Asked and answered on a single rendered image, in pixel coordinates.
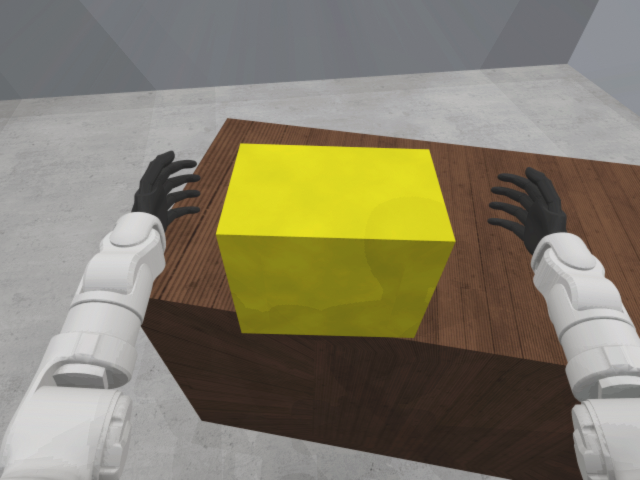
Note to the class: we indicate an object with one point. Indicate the carton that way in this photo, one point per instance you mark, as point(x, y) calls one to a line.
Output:
point(334, 241)

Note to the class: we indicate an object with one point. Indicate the robot right forearm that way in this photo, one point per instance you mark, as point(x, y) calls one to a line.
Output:
point(598, 337)

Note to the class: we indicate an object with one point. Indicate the robot left forearm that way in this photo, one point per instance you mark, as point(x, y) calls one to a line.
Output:
point(96, 346)

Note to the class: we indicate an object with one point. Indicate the robot right hand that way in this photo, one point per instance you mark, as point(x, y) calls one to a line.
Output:
point(543, 215)

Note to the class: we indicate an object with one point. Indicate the pedestal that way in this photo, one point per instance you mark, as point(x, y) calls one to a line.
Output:
point(482, 386)

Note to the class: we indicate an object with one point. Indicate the robot left upper arm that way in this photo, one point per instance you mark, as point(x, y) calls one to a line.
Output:
point(70, 433)

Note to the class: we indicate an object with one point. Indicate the robot left hand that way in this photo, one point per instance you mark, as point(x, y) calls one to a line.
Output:
point(152, 198)

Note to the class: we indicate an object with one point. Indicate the robot right upper arm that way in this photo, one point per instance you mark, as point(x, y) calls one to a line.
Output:
point(607, 438)

